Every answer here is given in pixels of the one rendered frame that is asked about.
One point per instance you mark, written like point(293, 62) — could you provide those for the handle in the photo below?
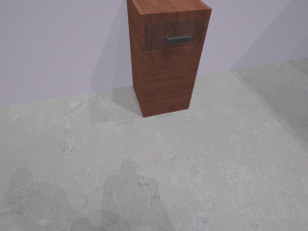
point(180, 39)

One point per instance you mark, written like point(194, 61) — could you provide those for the drawer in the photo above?
point(155, 33)

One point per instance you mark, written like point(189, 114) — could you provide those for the cabinet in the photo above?
point(163, 79)

